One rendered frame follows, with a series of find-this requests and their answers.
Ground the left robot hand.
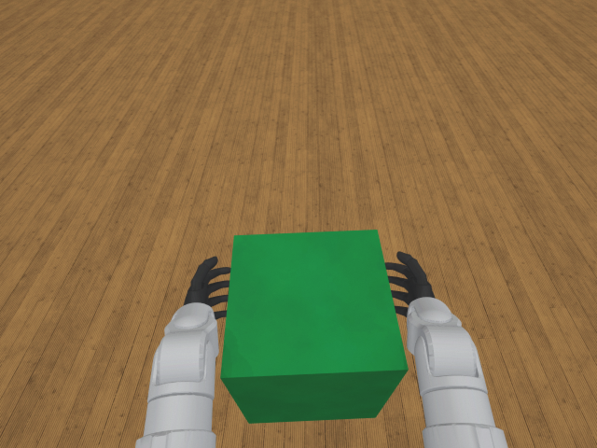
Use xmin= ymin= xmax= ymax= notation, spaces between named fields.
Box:
xmin=184 ymin=257 xmax=231 ymax=320

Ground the robot left forearm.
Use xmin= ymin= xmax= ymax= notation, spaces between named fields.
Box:
xmin=135 ymin=302 xmax=219 ymax=448

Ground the robot right forearm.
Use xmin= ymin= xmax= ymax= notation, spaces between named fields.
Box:
xmin=407 ymin=297 xmax=508 ymax=448

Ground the carton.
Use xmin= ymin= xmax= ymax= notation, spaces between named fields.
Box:
xmin=220 ymin=230 xmax=409 ymax=424

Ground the right robot hand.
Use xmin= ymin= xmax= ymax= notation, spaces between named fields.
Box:
xmin=385 ymin=251 xmax=435 ymax=317

